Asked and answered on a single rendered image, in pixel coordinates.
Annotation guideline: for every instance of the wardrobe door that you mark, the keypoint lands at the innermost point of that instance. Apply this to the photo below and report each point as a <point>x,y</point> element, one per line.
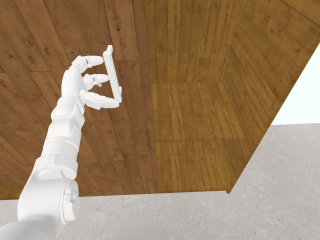
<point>39,40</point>
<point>6,188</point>

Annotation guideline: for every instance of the left robot upper arm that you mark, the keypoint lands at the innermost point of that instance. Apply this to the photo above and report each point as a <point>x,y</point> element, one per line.
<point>46,206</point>

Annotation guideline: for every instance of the left robot forearm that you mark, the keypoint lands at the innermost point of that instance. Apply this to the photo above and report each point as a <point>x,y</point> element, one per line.
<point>59,155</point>

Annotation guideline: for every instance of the left robot hand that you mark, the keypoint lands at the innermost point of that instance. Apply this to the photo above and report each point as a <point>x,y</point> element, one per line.
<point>73,84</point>

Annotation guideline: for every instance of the handle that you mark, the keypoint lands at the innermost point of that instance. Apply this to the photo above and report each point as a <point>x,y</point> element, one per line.
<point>116,89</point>

